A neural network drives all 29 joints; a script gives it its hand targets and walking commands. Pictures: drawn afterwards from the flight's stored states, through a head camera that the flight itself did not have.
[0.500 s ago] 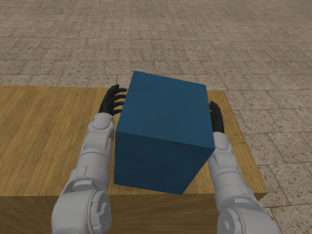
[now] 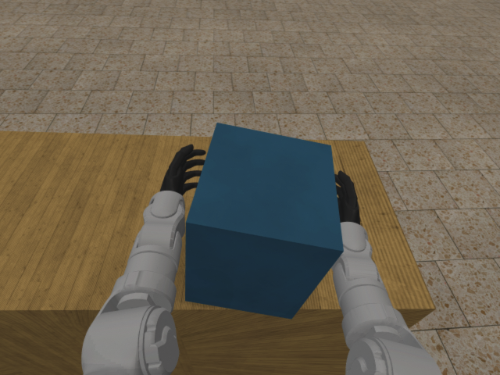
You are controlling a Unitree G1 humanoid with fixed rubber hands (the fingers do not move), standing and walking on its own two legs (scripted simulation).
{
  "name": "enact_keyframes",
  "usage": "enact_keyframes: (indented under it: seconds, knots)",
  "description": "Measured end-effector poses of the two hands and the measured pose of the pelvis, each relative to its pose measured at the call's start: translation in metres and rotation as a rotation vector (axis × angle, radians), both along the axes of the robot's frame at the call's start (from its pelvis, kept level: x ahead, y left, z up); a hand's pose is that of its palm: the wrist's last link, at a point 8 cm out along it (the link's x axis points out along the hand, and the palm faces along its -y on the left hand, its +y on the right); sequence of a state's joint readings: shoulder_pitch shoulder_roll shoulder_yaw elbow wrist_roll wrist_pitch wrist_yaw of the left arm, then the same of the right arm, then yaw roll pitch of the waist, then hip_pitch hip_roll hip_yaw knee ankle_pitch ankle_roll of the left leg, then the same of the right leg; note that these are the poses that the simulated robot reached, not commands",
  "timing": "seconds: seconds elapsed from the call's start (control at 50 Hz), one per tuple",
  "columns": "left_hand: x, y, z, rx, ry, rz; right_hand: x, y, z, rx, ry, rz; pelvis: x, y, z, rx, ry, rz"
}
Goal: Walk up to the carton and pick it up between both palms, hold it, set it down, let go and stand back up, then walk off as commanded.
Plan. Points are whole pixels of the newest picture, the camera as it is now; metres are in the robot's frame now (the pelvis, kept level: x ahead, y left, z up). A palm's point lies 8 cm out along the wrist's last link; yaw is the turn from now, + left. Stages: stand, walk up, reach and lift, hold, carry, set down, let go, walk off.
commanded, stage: set down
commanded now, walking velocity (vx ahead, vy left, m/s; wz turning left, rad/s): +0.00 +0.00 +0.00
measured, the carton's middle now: (256, 225) +0.37 -0.01 +0.03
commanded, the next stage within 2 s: none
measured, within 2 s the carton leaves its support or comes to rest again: rests again in 0.26 s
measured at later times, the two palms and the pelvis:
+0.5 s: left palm (169, 196) +0.40 +0.14 +0.07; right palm (341, 219) +0.36 -0.15 +0.06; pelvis +0.00 +0.00 +0.00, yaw +0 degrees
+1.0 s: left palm (166, 203) +0.39 +0.15 +0.06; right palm (338, 218) +0.36 -0.15 +0.06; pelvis +0.00 +0.01 +0.00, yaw +0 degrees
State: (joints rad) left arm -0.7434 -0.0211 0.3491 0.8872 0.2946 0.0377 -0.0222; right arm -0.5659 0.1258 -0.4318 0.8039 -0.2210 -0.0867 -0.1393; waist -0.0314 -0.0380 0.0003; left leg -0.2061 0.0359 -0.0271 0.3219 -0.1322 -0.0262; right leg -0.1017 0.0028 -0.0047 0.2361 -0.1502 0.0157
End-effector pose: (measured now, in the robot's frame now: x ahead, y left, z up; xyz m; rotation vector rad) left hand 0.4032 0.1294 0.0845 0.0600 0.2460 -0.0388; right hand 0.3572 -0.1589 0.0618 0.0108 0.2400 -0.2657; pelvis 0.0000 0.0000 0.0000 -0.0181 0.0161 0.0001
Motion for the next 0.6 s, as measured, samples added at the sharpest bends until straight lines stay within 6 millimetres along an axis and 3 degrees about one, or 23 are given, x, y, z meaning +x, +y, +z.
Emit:
enact_keyframes:
  seconds: [0.6]
  knots:
    - [-0.005,0.011,-0.015,-0.015,0.006,0.008,0.002,0.008,-0.002,-0.026,-0.046,0.027,-0.002,0.004,0.000,0.004,-0.013,-0.005]
